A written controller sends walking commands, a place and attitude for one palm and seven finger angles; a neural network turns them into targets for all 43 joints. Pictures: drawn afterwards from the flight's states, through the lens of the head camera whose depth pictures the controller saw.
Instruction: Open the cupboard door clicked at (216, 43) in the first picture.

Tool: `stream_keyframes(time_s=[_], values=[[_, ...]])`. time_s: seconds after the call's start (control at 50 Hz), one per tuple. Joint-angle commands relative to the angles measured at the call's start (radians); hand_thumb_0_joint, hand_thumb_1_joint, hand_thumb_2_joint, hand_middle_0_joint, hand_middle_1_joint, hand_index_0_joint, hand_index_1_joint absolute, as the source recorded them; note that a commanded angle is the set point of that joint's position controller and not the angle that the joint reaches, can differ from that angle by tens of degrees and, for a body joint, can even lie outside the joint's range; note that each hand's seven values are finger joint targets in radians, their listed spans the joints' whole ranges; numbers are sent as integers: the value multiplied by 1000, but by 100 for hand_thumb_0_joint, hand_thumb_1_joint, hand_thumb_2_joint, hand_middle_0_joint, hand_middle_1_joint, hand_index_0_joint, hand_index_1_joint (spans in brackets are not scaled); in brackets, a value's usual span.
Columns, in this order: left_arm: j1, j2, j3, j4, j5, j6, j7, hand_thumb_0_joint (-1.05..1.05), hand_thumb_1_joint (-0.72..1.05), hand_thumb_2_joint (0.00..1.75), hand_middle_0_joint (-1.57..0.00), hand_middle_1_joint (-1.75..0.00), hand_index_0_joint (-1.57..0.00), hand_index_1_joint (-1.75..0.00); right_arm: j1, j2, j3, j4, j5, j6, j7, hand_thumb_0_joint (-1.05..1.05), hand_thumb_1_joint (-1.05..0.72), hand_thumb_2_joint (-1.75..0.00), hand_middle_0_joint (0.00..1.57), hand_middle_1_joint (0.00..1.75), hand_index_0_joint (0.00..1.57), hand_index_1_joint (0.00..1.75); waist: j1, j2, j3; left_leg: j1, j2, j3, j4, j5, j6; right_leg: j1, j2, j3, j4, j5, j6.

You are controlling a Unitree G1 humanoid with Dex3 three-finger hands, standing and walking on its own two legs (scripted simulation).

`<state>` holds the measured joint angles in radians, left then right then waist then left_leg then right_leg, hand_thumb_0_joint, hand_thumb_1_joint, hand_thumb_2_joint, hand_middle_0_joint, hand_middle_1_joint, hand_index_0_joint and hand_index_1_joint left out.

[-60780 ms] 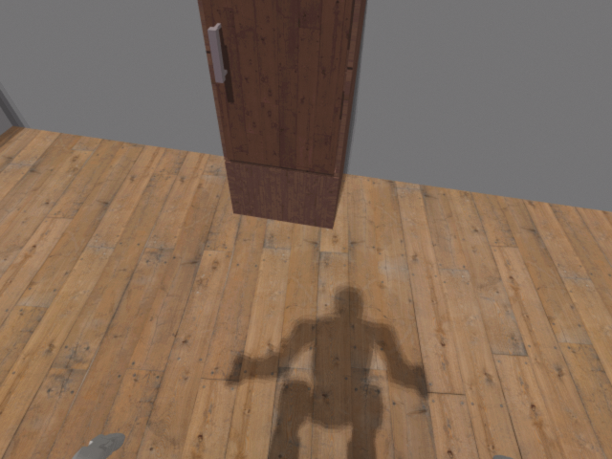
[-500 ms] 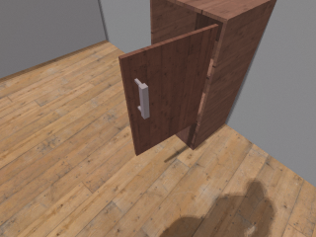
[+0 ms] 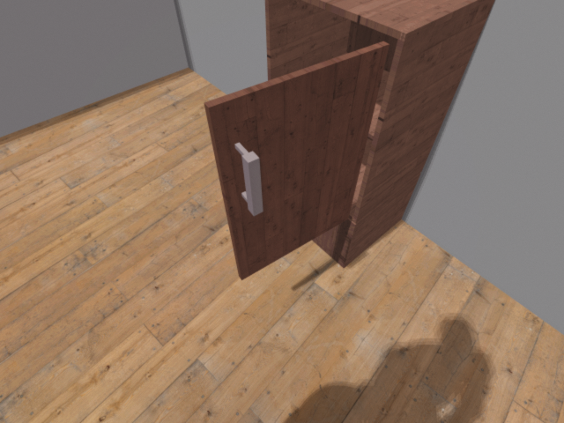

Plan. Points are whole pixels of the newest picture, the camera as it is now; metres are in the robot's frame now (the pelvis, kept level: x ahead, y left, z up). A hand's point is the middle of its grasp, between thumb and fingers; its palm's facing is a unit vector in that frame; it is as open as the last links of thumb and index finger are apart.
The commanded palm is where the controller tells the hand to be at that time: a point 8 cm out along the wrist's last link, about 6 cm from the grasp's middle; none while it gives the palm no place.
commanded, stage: look to check the result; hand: left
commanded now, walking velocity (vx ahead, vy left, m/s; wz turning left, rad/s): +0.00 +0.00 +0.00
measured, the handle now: (247, 179) +0.56 +0.11 -0.02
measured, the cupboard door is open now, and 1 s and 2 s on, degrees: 83 83 83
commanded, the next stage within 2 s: stand and wait in 0.04 s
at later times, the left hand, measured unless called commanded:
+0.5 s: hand out of the picture +0.01 +0.16 -0.17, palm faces +0.04 -0.98 -0.21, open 7.4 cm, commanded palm none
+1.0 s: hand out of the picture +0.00 +0.16 -0.17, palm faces +0.04 -0.98 -0.20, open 7.4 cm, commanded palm none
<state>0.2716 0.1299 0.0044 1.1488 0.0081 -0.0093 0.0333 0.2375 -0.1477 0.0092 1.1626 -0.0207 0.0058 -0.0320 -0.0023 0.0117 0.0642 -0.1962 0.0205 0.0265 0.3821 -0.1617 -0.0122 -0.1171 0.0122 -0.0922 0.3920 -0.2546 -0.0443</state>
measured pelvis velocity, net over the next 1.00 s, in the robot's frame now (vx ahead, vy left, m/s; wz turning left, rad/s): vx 0.01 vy -0.01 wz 0.00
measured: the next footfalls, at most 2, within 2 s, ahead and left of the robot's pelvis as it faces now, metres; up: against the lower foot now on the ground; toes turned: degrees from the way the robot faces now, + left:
none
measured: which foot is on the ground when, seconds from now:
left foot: down 0.00-1.00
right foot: down 0.00-1.00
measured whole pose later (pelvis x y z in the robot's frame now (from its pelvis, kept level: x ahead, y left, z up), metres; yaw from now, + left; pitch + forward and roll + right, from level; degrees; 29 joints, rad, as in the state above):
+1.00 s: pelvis +0.01 -0.01 +0.00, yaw +0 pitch -2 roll +0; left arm 0.28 0.15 0.01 1.14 0.01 -0.01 0.03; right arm 0.24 -0.15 0.01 1.16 -0.02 0.00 -0.03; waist 0.00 0.01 0.06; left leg -0.16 0.03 0.02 0.37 -0.18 -0.03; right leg -0.07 0.03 -0.10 0.35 -0.26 -0.06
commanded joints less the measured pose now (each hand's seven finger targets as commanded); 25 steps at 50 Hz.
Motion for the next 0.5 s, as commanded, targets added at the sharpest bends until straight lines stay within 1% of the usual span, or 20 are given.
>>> stream_keyframes(time_s=[0.0, 0.06, 0.08, 0.1, 0.16, 0.2, 0.24, 0.3, 0.36, 0.4, 0.42, 0.48], values=[[75, 116, 21, -15, -3, -13, 5, 0, 90, 90, -20, -30, -20, -30, 52, -93, -17, -28, 0, -8, -8, 0, -90, -90, 20, 30, 20, 30, 0, -12, 3, 45, 77, -75, -35, 123, 38, -70, -123, 110, -103, 104, 2], [69, 115, 20, -16, -3, -13, 5, 0, 90, 90, -20, -30, -20, -30, 54, -91, -16, -25, -2, -8, -8, 0, -90, -90, 20, 30, 20, 30, -3, -10, 4, 41, 76, -74, -35, 119, 36, -64, -124, 114, -107, 106, 3], [71, 116, 21, -17, -4, -14, 5, 0, 90, 90, -20, -30, -20, -30, 56, -91, -17, -24, -2, -9, -8, 0, -90, -90, 20, 30, 20, 30, -2, -3, -6, 46, 77, -71, -35, 127, 35, -57, -125, 113, -105, 120, 2], [72, 123, 23, -19, -3, -15, 6, 0, 90, 90, -20, -30, -20, -30, 51, -97, -18, -27, 0, -9, -8, 0, -90, -90, 20, 30, 20, 30, 1, -12, -3, 47, 77, -72, -32, 134, 37, -57, -124, 114, -106, 135, 4], [69, 119, 21, -19, -4, -15, 6, 0, 90, 90, -20, -30, -20, -30, 51, -94, -17, -24, -1, -9, -9, 0, -90, -90, 20, 30, 20, 30, -2, -16, -3, 50, 77, -69, -33, 132, 34, -54, -126, 114, -105, 149, 4], [67, 130, 25, -23, -2, -17, 7, 0, 90, 90, -20, -30, -20, -30, 51, -105, -20, -28, 0, -11, -9, 0, -90, -90, 20, 30, 20, 30, 0, -18, -5, 51, 78, -68, -29, 148, 36, -46, -126, 111, -105, 180, 6], [65, 128, 24, -23, -3, -17, 7, 0, 90, 90, -20, -30, -20, -30, 48, -98, -18, -24, -1, -10, -9, 0, -90, -90, 20, 30, 20, 30, -1, -5, -8, 52, 77, -66, -31, 146, 34, -40, -128, 113, -103, 187, 6], [66, 135, 27, -26, -3, -18, 8, 0, 90, 90, -20, -30, -20, -30, 49, -107, -20, -27, 0, -9, -10, 0, -90, -90, 20, 30, 20, 30, 0, -23, -7, 49, 76, -62, -23, 140, 34, -35, -127, 112, -110, 200, 13], [65, 131, 25, -28, -4, -18, 8, 0, 90, 90, -20, -30, -20, -30, 52, -103, -18, -25, -1, -11, -11, 0, -90, -90, 20, 30, 20, 30, -2, -16, -20, 56, 77, -65, -26, 153, 34, -25, -127, 113, -103, 214, 10], [69, 135, 27, -28, -3, -18, 8, 0, 90, 90, -20, -30, -20, -30, 46, -107, -19, -28, 1, -11, -11, 0, -90, -90, 20, 30, 20, 30, 1, -17, -16, 60, 78, -62, -23, 156, 34, -28, -127, 109, -106, 221, 13], [66, 135, 27, -28, -3, -18, 7, 0, 90, 90, -20, -30, -20, -30, 48, -104, -19, -27, 1, -11, -11, 0, -90, -90, 20, 30, 20, 30, -2, -21, -12, 57, 78, -62, -26, 154, 33, -28, -128, 109, -106, 223, 12], [66, 131, 24, -27, -4, -16, 7, 0, 90, 90, -20, -30, -20, -30, 48, -102, -19, -25, 0, -8, -11, 0, -90, -90, 20, 30, 20, 30, -2, -12, 9, 53, 76, -64, -30, 141, 32, -39, -127, 112, -113, 199, 11]])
